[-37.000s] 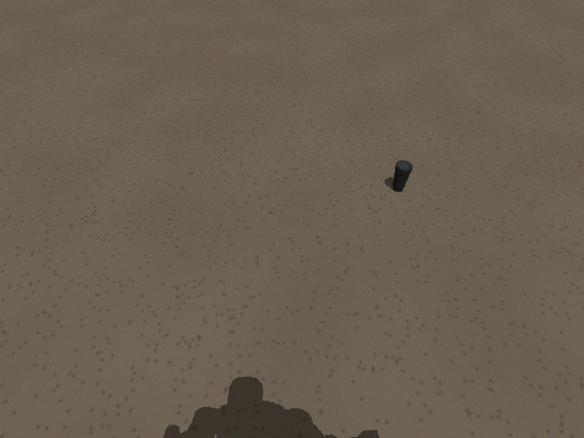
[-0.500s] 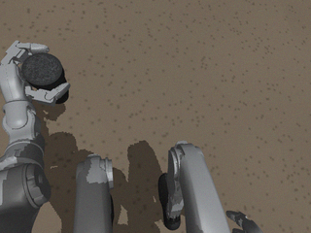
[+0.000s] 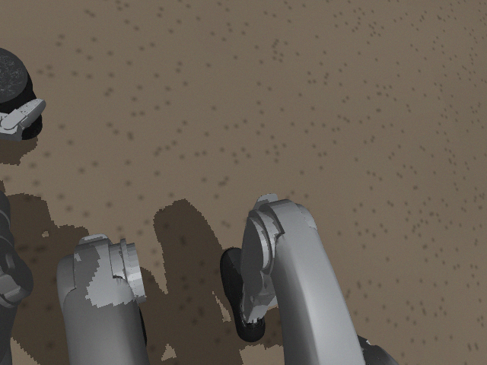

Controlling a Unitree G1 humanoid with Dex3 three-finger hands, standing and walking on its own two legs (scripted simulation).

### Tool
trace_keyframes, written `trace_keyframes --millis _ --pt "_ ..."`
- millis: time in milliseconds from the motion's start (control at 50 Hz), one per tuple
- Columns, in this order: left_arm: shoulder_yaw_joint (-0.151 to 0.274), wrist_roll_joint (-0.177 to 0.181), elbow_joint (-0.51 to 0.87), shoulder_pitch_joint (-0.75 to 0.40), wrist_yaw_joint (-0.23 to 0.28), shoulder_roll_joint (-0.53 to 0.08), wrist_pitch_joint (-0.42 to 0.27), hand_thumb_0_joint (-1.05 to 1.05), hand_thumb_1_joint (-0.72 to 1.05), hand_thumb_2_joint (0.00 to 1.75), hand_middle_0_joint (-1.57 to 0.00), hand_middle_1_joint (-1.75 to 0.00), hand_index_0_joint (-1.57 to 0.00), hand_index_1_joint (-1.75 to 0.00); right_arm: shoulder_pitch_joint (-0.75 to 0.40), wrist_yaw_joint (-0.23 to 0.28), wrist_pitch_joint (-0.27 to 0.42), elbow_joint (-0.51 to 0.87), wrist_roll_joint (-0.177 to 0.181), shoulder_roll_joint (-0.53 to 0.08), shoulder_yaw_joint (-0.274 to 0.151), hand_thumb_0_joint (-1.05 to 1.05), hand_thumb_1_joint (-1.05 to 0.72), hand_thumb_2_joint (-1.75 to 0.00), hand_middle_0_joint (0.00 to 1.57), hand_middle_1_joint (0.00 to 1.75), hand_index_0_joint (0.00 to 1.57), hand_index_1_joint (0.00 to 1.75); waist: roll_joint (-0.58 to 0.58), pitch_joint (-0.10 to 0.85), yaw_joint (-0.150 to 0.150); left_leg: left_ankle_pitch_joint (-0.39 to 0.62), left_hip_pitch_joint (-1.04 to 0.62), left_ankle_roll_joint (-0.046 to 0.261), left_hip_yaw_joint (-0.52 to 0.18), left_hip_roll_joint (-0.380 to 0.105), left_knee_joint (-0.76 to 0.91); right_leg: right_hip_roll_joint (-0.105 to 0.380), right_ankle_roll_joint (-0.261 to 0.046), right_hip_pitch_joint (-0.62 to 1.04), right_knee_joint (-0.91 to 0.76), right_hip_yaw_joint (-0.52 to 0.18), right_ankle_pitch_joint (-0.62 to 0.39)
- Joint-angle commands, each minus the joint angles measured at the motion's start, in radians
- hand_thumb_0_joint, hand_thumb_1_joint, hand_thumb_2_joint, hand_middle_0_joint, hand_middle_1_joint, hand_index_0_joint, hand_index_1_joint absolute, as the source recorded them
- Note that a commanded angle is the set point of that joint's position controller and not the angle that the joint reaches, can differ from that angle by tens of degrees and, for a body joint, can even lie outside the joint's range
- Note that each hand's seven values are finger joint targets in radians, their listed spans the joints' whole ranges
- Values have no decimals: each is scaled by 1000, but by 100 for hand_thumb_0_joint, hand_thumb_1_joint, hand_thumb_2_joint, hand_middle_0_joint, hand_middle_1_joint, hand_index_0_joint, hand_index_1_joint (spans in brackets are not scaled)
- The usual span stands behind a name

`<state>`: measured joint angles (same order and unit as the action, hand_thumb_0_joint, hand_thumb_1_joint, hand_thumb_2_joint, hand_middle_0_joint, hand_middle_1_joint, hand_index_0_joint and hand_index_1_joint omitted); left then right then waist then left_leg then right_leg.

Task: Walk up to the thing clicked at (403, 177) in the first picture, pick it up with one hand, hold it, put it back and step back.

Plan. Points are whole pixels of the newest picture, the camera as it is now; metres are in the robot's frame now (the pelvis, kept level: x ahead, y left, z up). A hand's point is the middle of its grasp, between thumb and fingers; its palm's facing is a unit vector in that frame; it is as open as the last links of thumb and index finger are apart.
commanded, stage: crouch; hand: left
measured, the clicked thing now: (8, 103) +0.53 +0.25 -0.12
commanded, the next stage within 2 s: lower in 0.26 s
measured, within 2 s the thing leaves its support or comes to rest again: rests again in 1.80 s
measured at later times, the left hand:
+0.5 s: hand (16, 100) +0.54 +0.24 -0.13, palm faces +0.22 -0.98 -0.03, open 10.6 cm
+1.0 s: hand (38, 109) +0.55 +0.23 -0.18, palm faces +0.24 -0.97 -0.05, open 10.6 cm
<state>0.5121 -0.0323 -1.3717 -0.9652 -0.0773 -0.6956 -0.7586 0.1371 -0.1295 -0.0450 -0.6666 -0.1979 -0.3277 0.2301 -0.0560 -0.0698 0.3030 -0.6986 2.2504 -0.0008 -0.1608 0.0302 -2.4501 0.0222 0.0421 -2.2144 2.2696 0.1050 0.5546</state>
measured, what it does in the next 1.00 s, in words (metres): stands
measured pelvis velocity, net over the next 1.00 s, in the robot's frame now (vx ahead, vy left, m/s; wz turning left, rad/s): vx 0.00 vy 0.01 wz -0.11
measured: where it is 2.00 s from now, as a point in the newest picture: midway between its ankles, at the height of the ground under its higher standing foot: (192, 337)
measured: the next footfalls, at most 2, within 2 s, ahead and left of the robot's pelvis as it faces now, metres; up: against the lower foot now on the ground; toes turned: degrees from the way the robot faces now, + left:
none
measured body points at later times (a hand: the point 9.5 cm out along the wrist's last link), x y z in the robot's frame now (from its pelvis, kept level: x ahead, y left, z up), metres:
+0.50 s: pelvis +0.00 +0.01 -0.01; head +0.26 +0.12 +0.33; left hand +0.52 +0.29 -0.12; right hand +0.05 -0.27 -0.08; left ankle +0.08 +0.12 -0.29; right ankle +0.14 -0.13 -0.29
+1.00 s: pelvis +0.00 +0.01 -0.02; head +0.29 +0.13 +0.29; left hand +0.53 +0.28 -0.18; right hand +0.04 -0.26 -0.06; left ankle +0.08 +0.12 -0.29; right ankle +0.14 -0.13 -0.29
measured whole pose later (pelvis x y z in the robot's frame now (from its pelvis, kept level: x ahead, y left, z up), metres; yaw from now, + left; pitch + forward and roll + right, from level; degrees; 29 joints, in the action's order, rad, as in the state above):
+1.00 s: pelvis +0.00 +0.01 -0.02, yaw -6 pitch +21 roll -18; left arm 0.47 -0.05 -1.59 -1.02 0.04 -1.00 -0.94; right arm -0.04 -0.13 -0.12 -0.54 -0.32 -0.38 0.52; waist -0.22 -0.30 0.42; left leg -0.75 2.23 0.01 -0.29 0.02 -2.58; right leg -0.02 0.08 -2.14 2.29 0.21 0.55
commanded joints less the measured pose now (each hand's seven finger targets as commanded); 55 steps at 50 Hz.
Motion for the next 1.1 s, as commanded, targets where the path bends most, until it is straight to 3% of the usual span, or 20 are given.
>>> trace_keyframes --millis 0,100,120,240,300,320,340,380,420,480,520,620,640,700,760,780,960,1080 --pt "13 2 217 -373 4 -255 -96 0 24 122 -123 -136 -124 -136 166 15 -8 4 -14 -305 -72 0 -91 -91 20 30 20 30 397 682 44 132 -437 -5 27 -33 318 -31 -61 402 -147 76 -107" --pt "20 16 217 -347 6 -275 -102 0 23 123 -126 -138 -126 -138 156 10 -19 11 -27 -320 -48 0 -91 -91 20 30 20 30 404 682 58 170 -430 -5 24 -36 286 -36 -57 448 -138 87 -142" --pt "-4 12 226 -376 4 -268 -104 0 26 124 -126 -139 -127 -139 145 11 -20 14 -29 -320 -44 0 -91 -91 20 30 20 30 404 659 70 156 -412 -2 22 -37 283 -36 -57 434 -137 89 -133" --pt "7 12 210 -351 10 -299 -112 0 26 125 -128 -141 -129 -141 136 9 -31 24 -40 -341 -19 0 -91 -91 20 30 20 30 425 641 80 181 -435 -8 5 -41 273 -38 -57 441 -125 103 -156" --pt "-5 13 197 -352 11 -290 -118 0 26 126 -129 -141 -130 -141 119 8 -33 32 -46 -349 -5 0 -91 -91 20 30 20 30 430 607 101 187 -444 -10 -12 -47 273 -35 -56 420 -117 113 -162" --pt "3 9 198 -355 17 -320 -121 0 23 124 -130 -141 -131 -141 119 9 -37 27 -46 -352 -5 0 -92 -91 20 30 20 30 430 600 95 168 -430 -9 -8 -46 270 -38 -57 427 -120 111 -148" --pt "-10 4 184 -355 21 -303 -122 0 24 126 -129 -142 -130 -142 116 9 -40 34 -50 -352 1 0 -91 -91 20 30 20 30 430 595 106 180 -439 -10 -13 -46 271 -37 -55 429 -119 116 -160" --pt "-2 0 157 -337 28 -325 -125 0 21 125 -129 -143 -130 -143 104 6 -42 37 -52 -351 9 0 -91 -91 20 30 20 30 403 578 101 161 -395 -4 -5 -46 258 -43 -54 443 -122 114 -143" --pt "-19 9 99 -328 37 -294 -129 0 19 126 -129 -144 -130 -144 92 5 -43 49 -57 -356 27 0 -91 -91 20 30 20 30 372 536 133 146 -369 1 -13 -47 247 -45 -50 443 -127 122 -137" --pt "-19 4 74 -353 59 -324 -153 0 19 125 -129 -143 -130 -143 78 5 -48 60 -68 -366 50 0 -91 -91 20 30 20 30 370 519 148 139 -394 -3 -36 -53 250 -47 -47 433 -124 136 -134" --pt "-6 -6 56 -339 67 -372 -175 0 22 124 -128 -142 -129 -142 62 3 -53 67 -77 -370 67 0 -91 -91 20 30 20 30 384 524 140 142 -394 -4 -39 -54 246 -50 -46 457 -116 140 -135" --pt "-21 -12 26 -357 81 -407 -213 0 21 124 -126 -141 -127 -141 25 9 -58 79 -96 -385 105 0 -91 -91 20 30 20 30 423 495 170 164 -435 -10 -57 -63 235 -55 -43 449 -109 154 -156" --pt "-8 -13 38 -365 86 -444 -220 0 20 124 -124 -139 -125 -139 17 10 -60 84 -99 -392 111 0 -91 -91 20 30 20 30 441 499 166 166 -437 -12 -56 -65 236 -58 -45 461 -108 155 -157" --pt "-27 -23 4 -364 97 -446 -233 0 19 123 -123 -139 -124 -139 -3 11 -67 92 -110 -400 132 0 -91 -91 20 30 20 30 467 468 191 171 -466 -18 -77 -72 238 -58 -44 440 -99 172 -164" --pt "-19 -15 17 -372 109 -482 -251 0 17 122 -123 -138 -124 -138 -21 15 -70 93 -116 -408 148 0 -91 -91 20 30 20 30 463 460 197 168 -451 -13 -80 -73 222 -62 -38 460 -102 174 -169" --pt "-14 -14 4 -350 108 -488 -252 0 18 123 -122 -139 -124 -138 -13 17 -73 92 -120 -409 155 0 -91 -91 20 30 20 30 468 479 198 209 -473 -14 -81 -74 218 -61 -36 483 -101 176 -200" --pt "-37 -5 -54 -332 119 -509 -273 0 17 125 -121 -139 -122 -139 -49 24 -92 108 -136 -421 201 0 -90 -90 20 30 20 30 455 438 230 240 -461 -13 -102 -86 198 -75 -29 522 -107 196 -231" --pt "-51 1 -89 -331 123 -518 -293 0 18 125 -123 -140 -124 -139 -94 30 -97 121 -141 -434 218 0 -90 -90 20 30 20 30 454 367 244 177 -442 -17 -123 -90 215 -77 -29 489 -109 213 -189"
